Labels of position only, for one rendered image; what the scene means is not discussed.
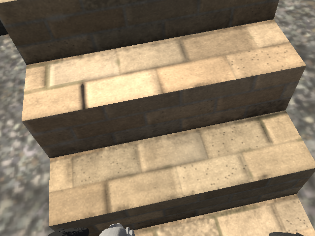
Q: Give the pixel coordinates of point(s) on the left robot shin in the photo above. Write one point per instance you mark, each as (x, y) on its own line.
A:
(115, 225)

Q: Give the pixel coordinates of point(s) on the robot left thigh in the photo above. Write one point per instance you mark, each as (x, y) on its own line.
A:
(117, 231)

